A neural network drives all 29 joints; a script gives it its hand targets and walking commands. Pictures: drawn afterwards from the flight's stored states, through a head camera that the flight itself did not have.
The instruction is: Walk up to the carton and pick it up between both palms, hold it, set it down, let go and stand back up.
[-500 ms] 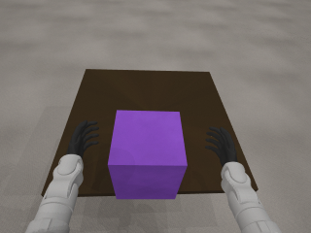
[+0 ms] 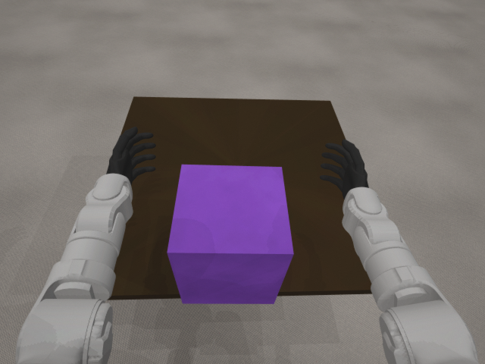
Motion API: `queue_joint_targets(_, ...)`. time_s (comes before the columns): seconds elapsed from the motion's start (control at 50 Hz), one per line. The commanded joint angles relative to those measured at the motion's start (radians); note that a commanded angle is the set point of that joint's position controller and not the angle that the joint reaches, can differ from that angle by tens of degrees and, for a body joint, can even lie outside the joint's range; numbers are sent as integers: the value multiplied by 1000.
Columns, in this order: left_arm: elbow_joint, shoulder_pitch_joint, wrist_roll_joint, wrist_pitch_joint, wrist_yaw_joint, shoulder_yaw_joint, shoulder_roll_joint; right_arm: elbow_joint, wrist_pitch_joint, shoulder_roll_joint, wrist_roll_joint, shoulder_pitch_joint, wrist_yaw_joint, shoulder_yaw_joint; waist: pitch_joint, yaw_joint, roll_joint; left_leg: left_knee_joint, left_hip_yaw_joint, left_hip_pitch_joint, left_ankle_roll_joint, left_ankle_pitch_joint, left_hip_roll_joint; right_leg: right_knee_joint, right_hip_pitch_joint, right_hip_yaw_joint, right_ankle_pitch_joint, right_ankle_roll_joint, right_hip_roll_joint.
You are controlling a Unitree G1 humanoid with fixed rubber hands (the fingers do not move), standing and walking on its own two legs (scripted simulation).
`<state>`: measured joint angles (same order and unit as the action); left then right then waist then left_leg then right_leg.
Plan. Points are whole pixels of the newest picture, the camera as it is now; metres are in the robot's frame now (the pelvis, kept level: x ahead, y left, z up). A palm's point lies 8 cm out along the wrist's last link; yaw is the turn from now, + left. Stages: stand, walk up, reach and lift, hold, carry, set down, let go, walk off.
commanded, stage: reach and lift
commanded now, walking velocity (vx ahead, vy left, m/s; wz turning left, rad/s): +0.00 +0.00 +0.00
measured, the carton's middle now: (230, 237) +0.40 +0.04 -0.10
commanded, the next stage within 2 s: none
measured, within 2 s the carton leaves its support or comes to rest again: neither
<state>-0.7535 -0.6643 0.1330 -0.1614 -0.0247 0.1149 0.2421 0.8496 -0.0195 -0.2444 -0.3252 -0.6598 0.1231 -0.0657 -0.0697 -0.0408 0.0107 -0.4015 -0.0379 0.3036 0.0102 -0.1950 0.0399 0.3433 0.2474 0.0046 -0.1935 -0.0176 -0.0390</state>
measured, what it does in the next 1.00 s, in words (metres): lowers itself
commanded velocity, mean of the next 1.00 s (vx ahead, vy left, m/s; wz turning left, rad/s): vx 0.00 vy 0.00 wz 0.00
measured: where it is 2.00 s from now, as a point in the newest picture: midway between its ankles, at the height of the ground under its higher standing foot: outside the picture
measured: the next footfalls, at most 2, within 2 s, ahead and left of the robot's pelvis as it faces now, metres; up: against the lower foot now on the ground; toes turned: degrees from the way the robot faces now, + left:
none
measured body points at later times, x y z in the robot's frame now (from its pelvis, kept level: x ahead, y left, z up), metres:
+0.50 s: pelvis -0.02 +0.00 -0.04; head +0.05 +0.01 +0.41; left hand +0.38 +0.22 -0.02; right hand +0.39 -0.16 -0.02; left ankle +0.00 +0.12 -0.75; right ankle -0.02 -0.11 -0.75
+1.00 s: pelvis -0.03 +0.00 -0.07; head +0.08 +0.01 +0.36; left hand +0.40 +0.20 -0.07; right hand +0.41 -0.14 -0.07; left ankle +0.00 +0.12 -0.75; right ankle -0.02 -0.11 -0.75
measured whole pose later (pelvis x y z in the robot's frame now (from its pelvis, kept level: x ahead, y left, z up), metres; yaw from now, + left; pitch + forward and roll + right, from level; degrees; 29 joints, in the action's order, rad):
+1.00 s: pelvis -0.03 +0.00 -0.07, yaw +1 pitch +30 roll -2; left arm -1.42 -0.87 0.19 0.52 -0.03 0.03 0.21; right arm 1.37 0.50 -0.12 -0.28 -0.84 0.11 -0.05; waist -0.31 0.00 -0.01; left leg -0.94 0.03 1.12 0.02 -0.34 0.03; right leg 0.92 1.06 -0.06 -0.38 -0.03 -0.03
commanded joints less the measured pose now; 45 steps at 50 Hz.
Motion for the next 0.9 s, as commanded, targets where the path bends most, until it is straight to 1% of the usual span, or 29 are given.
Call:
queue_joint_targets(0.0,55,-357,-19,105,9,27,107,-51,75,-123,1,-408,-3,23,-442,4,-14,-57,1,-288,30,443,-37,2,-69,-14,363,56,-10)
queue_joint_targets(0.04,-24,-333,-37,167,16,32,92,15,113,-102,6,-381,-10,13,-429,5,-7,-65,2,-255,33,453,-39,13,-77,-11,375,54,-7)
queue_joint_targets(0.1,-156,-301,-67,290,21,41,61,125,202,-65,23,-340,-22,7,-410,7,-6,-88,11,-183,38,465,-40,38,-56,-8,381,43,0)
queue_joint_targets(0.12,-198,-297,-75,334,20,43,52,164,238,-53,29,-334,-25,10,-408,10,-11,-101,17,-156,40,470,-38,49,-32,-9,376,37,3)
queue_joint_targets(0.16,-252,-325,-79,420,12,40,51,206,309,-47,35,-349,-29,19,-433,15,-33,-133,25,-124,51,483,-33,71,27,-13,362,27,8)
queue_joint_targets(0.2,-272,-387,-61,495,-2,21,64,206,369,-58,39,-394,-31,33,-506,24,-63,-170,27,-114,66,489,-29,98,90,-23,345,23,7)
queue_joint_targets(0.24,-278,-460,-22,559,-20,-7,81,181,414,-77,43,-452,-33,46,-614,32,-89,-208,28,-107,82,477,-27,131,151,-38,327,26,3)
queue_joint_targets(0.28,-291,-512,20,609,-36,-38,90,168,441,-88,51,-494,-35,54,-705,42,-98,-246,30,-99,89,449,-24,169,213,-50,304,28,0)
queue_joint_targets(0.32,-327,-543,53,644,-45,-62,94,181,457,-88,58,-518,-37,59,-768,52,-90,-284,34,-75,88,420,-22,212,270,-57,284,29,1)
queue_joint_targets(0.36,-391,-558,73,667,-45,-79,94,223,469,-85,57,-534,-39,54,-800,56,-74,-322,37,-34,83,400,-21,257,320,-59,266,31,4)
queue_joint_targets(0.48,-639,-546,80,706,-24,-94,81,435,521,-80,-8,-559,-50,-10,-751,38,-28,-408,39,101,64,356,-26,352,459,-59,165,34,15)
queue_joint_targets(0.52,-698,-546,81,716,-19,-98,84,490,537,-79,-30,-568,-57,-31,-713,33,-12,-419,38,152,57,316,-28,368,497,-59,109,34,18)
queue_joint_targets(0.56,-734,-557,88,726,-15,-105,90,521,548,-79,-46,-580,-65,-47,-685,28,-1,-424,34,205,51,267,-31,380,528,-58,52,34,21)
queue_joint_targets(0.6,-745,-576,98,738,-14,-115,99,531,556,-78,-56,-594,-73,-55,-680,24,1,-428,29,253,48,221,-34,393,554,-57,0,35,25)
queue_joint_targets(0.64,-739,-613,117,751,-13,-127,114,512,559,-71,-58,-618,-76,-55,-699,24,2,-436,20,308,42,170,-38,407,567,-53,-40,40,30)
queue_joint_targets(0.68,-710,-662,144,763,-13,-146,129,465,555,-59,-50,-645,-73,-47,-752,26,-3,-447,9,355,37,130,-44,424,557,-46,-54,47,36)
queue_joint_targets(0.72,-656,-704,169,770,-14,-164,137,404,548,-46,-37,-662,-66,-35,-833,30,-20,-462,-1,372,40,124,-48,444,534,-41,-33,51,38)
queue_joint_targets(0.76,-587,-719,178,771,-15,-170,133,348,541,-39,-24,-661,-55,-24,-928,32,-50,-485,-9,346,53,166,-51,463,513,-43,24,49,32)
queue_joint_targets(0.8,-536,-696,160,762,-14,-157,124,324,540,-39,-14,-641,-42,-16,-1000,34,-78,-512,-12,301,71,235,-51,476,506,-47,95,42,21)
queue_joint_targets(0.84,-520,-660,126,748,-8,-128,118,325,544,-41,0,-624,-26,-2,-1021,39,-85,-531,-10,287,78,284,-52,482,497,-46,150,39,13)
queue_joint_targets(0.88,-517,-624,88,737,-2,-94,108,333,554,-41,16,-613,-11,15,-1008,42,-78,-541,-6,286,79,312,-52,485,487,-43,188,40,8)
